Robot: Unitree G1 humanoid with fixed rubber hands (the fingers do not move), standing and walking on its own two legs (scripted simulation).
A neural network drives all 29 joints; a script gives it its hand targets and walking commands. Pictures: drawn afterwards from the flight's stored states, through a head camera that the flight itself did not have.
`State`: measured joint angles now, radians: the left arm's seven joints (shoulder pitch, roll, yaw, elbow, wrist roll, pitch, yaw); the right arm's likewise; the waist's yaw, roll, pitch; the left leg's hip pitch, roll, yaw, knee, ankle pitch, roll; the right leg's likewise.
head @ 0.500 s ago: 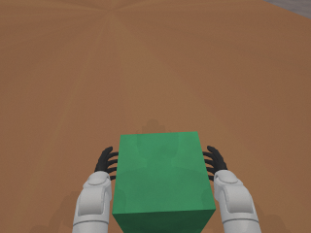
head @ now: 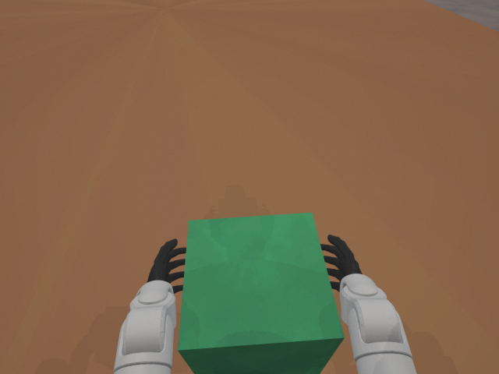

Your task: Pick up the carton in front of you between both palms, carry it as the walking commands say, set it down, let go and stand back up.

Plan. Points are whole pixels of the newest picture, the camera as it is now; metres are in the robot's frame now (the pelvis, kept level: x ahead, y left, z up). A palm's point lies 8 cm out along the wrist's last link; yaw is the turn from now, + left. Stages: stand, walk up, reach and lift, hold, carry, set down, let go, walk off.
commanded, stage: hold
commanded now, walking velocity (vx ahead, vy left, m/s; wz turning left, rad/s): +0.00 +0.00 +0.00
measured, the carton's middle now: (255, 303) +0.28 +0.01 -0.05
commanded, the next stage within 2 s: set down in 0.20 s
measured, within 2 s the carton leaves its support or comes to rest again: neither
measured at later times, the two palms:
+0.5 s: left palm (168, 279) +0.28 +0.15 +0.02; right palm (355, 289) +0.27 -0.15 +0.02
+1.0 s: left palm (183, 306) +0.33 +0.16 -0.19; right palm (316, 299) +0.35 -0.14 -0.19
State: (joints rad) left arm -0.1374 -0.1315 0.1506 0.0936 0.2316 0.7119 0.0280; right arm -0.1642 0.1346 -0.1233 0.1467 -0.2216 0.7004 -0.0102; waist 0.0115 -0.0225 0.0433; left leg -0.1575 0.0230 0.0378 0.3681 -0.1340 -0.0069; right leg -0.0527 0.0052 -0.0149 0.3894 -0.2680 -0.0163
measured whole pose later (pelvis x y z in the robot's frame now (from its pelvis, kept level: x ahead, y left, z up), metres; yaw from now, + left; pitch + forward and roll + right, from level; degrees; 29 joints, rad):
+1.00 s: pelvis -0.07 +0.01 -0.13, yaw -4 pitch +30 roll +0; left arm -0.67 -0.14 0.47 0.46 0.24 0.24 0.03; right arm -0.74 0.08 -0.38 0.61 -0.22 0.21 0.00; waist 0.07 -0.05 -0.04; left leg -1.36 -0.04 -0.05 1.14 -0.31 -0.02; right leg -1.30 0.09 0.05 1.22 -0.45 -0.01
